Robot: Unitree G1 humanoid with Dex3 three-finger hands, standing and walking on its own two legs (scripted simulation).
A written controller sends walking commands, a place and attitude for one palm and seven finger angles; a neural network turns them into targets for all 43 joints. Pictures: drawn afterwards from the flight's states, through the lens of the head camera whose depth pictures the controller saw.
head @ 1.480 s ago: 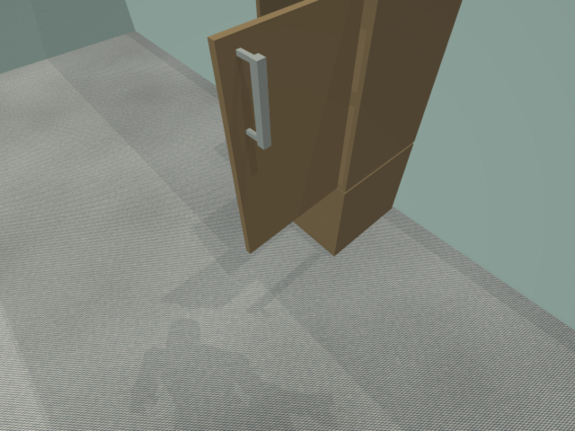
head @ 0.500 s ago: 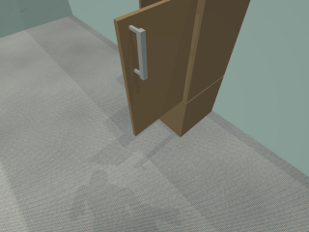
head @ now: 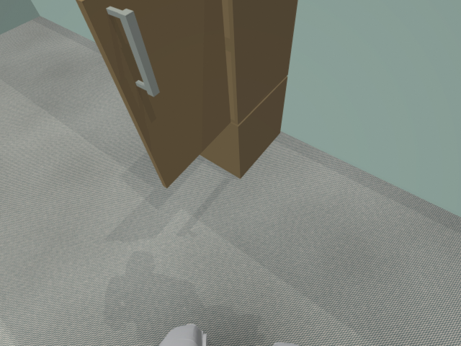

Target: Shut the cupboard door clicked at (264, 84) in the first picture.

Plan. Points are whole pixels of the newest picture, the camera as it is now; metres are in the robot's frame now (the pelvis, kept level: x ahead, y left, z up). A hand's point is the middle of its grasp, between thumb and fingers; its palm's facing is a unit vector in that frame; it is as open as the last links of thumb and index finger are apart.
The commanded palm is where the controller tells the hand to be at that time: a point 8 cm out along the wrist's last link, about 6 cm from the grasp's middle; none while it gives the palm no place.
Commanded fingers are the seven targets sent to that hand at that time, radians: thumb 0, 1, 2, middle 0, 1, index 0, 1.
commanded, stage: walk around to get in front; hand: left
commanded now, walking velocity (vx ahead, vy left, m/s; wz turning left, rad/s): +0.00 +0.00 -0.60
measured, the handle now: (134, 54) +0.61 +0.24 +0.15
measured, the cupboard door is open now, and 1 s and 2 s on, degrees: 92 92 92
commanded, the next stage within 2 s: none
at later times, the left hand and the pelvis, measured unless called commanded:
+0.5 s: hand out of the picture +0.11 +0.23 -0.15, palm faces -0.18 -0.95 -0.26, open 7.4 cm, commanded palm none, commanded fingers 0.00 0.90 0.90 -0.20 -0.30 -0.20 -0.30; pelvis -0.02 +0.03 +0.01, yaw -15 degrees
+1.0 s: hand (176, 320) +0.17 +0.14 -0.15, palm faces -0.54 -0.82 -0.20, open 7.4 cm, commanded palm none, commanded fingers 0.00 0.90 0.90 -0.20 -0.30 -0.20 -0.30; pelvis -0.03 +0.02 +0.01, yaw -33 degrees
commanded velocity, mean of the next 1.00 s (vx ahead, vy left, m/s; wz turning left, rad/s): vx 0.00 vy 0.00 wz -0.60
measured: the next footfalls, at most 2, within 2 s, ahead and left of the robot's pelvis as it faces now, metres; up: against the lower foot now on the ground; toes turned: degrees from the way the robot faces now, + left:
left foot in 0.38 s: +0.05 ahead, +0.17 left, +0.00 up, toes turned -13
right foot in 0.62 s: -0.01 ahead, -0.12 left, +0.00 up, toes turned -21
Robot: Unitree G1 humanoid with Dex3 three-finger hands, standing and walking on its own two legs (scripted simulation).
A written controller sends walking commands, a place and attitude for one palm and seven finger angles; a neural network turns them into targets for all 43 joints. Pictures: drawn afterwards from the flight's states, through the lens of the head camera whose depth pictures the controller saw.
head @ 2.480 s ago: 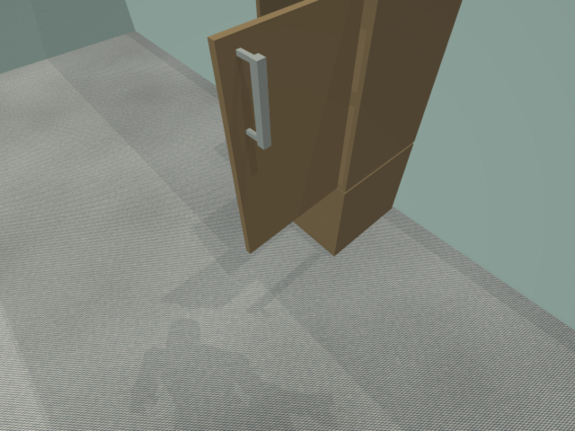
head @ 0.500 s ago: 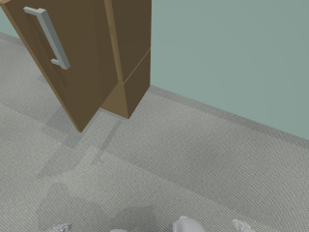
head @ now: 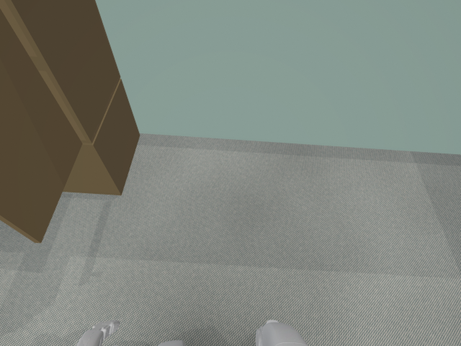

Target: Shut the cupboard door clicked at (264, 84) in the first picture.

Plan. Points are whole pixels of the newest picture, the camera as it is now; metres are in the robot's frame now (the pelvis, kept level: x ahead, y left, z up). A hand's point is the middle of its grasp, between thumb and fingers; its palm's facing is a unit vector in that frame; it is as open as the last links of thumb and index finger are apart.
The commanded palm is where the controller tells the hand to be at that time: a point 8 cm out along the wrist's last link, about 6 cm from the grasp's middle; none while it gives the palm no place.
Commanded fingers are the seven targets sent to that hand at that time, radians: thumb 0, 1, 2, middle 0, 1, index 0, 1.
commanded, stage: walk around to get in front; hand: left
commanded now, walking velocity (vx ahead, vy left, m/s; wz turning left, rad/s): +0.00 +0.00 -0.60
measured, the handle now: out of the picture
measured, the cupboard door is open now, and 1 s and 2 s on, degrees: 92 92 92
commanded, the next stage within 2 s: none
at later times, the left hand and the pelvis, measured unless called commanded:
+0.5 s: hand (148, 336) +0.15 +0.17 -0.18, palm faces -0.29 -0.93 -0.21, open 7.4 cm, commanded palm none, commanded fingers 0.00 0.90 0.90 -0.20 -0.30 -0.20 -0.30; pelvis +0.00 -0.01 +0.00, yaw -19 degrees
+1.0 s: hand (189, 318) +0.18 +0.09 -0.18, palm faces -0.58 -0.78 -0.22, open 7.4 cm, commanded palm none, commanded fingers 0.00 0.90 0.90 -0.20 -0.30 -0.20 -0.30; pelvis -0.01 -0.02 -0.01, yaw -37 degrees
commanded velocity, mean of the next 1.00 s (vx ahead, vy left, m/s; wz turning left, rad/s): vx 0.00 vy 0.00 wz -0.60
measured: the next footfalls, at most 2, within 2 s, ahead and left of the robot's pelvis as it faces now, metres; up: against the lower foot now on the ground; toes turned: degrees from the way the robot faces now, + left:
right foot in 0.12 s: +0.03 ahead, -0.15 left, +0.00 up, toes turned -8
left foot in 0.42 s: +0.09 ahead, +0.09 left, +0.00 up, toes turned -13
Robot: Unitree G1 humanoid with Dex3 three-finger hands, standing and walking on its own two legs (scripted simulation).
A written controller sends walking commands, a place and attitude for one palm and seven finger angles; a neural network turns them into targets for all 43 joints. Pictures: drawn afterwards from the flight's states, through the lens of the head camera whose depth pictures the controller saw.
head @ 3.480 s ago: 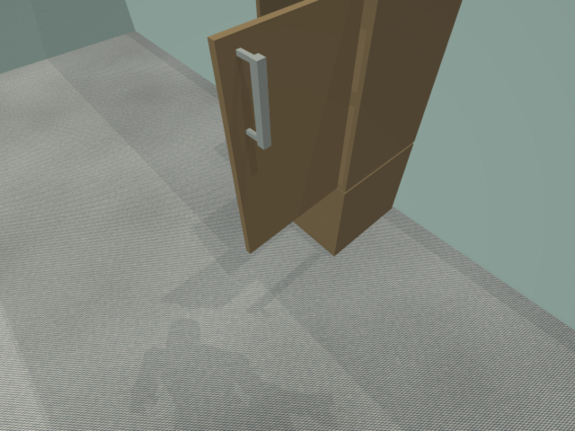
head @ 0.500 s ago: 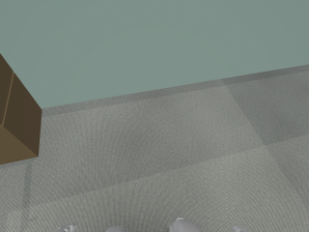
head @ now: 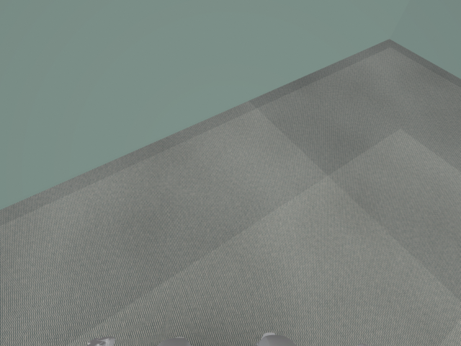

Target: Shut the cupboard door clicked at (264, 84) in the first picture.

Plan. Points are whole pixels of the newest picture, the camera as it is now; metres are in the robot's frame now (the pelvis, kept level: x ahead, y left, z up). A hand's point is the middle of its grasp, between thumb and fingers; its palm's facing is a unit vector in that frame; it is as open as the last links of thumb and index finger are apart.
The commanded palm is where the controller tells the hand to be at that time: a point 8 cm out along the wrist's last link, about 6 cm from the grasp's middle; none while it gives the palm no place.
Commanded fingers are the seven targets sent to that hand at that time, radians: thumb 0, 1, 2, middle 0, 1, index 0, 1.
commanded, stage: walk around to get in front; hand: left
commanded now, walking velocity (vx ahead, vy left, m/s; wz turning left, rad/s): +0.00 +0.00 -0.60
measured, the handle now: out of the picture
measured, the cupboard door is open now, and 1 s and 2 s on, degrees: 92 92 92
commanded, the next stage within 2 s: walk to a spot facing it in 1.68 s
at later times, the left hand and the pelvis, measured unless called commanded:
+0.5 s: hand (154, 344) +0.14 +0.15 -0.16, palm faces -0.27 -0.94 -0.22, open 7.4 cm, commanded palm none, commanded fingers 0.00 0.90 0.90 -0.20 -0.30 -0.20 -0.30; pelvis +0.01 -0.03 +0.01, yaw -17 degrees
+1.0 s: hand (258, 245) +0.34 -0.05 -0.15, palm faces -0.59 -0.77 -0.23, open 7.4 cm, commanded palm none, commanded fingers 0.00 0.90 0.90 -0.20 -0.30 -0.20 -0.30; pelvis +0.11 -0.13 +0.00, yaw -34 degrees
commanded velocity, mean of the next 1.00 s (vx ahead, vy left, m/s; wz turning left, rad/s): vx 0.23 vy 0.00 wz -0.55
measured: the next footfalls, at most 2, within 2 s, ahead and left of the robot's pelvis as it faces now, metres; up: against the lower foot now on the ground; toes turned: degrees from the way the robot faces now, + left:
right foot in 0.24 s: +0.02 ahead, -0.16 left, +0.00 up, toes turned -11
left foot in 0.52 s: +0.10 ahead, +0.07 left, +0.00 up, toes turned -13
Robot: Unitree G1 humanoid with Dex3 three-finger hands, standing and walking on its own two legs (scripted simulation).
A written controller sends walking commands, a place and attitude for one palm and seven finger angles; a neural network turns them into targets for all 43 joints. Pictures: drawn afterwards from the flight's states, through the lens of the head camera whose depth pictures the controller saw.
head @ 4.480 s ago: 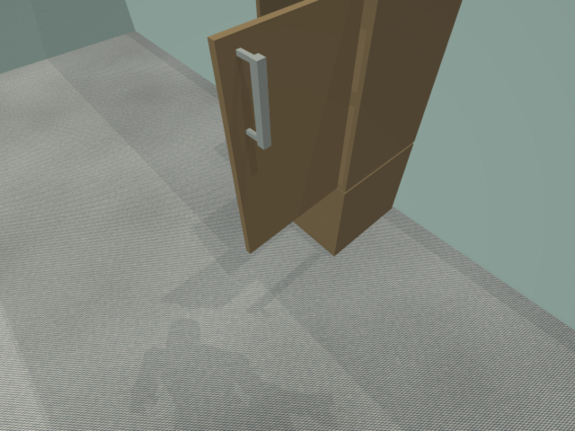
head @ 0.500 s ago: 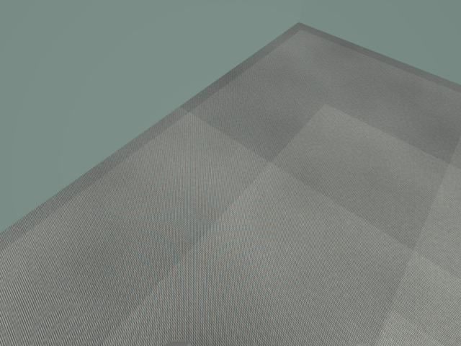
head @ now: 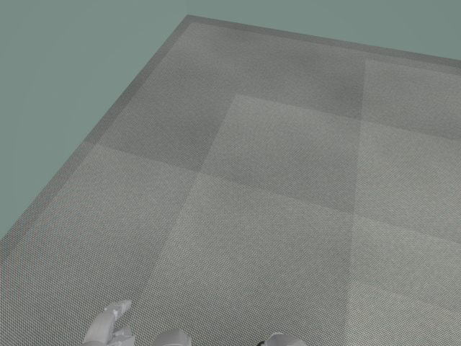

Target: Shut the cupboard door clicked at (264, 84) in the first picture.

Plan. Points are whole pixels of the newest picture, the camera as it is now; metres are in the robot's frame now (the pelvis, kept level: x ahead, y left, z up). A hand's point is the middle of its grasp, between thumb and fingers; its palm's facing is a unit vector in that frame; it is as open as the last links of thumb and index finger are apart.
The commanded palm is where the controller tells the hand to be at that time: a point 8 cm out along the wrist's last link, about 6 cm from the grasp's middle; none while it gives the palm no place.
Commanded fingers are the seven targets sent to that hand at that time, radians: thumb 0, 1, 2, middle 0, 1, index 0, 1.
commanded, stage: walk around to get in front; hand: left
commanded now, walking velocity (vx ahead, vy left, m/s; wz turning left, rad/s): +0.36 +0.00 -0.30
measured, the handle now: out of the picture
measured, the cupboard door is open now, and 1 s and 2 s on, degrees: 92 92 92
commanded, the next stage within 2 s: walk to a spot facing it in 0.68 s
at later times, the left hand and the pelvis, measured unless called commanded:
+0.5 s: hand (171, 239) +0.35 +0.14 -0.15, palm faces -0.21 -0.96 -0.20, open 7.4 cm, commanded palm none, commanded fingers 0.00 0.90 0.90 -0.20 -0.30 -0.20 -0.30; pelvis +0.22 -0.03 +0.01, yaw -11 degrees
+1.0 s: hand (199, 180) +0.51 +0.09 -0.16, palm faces -0.11 -0.98 -0.19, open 7.4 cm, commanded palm none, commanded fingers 0.00 0.90 0.90 -0.20 -0.30 -0.20 -0.30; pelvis +0.42 -0.09 +0.01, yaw -7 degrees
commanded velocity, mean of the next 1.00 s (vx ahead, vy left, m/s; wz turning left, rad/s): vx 0.27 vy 0.00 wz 0.01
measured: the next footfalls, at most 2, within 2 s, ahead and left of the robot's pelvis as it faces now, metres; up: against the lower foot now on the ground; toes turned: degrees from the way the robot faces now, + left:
left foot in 0.18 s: +0.20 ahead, +0.14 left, +0.00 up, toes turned +3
right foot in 0.50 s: +0.30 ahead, -0.17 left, +0.00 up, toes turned -18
